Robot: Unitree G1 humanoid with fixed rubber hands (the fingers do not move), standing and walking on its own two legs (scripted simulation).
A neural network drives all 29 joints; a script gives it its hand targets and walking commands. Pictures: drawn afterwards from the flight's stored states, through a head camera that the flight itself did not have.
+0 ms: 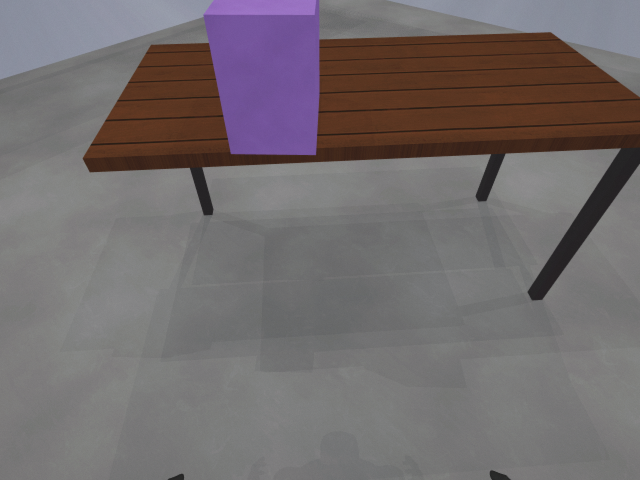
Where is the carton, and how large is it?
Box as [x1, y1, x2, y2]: [203, 0, 318, 154]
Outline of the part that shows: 214,0 203,15 231,153 315,154 318,110 318,0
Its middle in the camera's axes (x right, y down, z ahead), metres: -0.10 -0.41 +0.87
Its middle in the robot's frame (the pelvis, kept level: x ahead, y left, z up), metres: +0.96 +0.11 +0.11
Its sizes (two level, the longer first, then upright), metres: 0.298 0.193 0.283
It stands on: a table, 0.73 m high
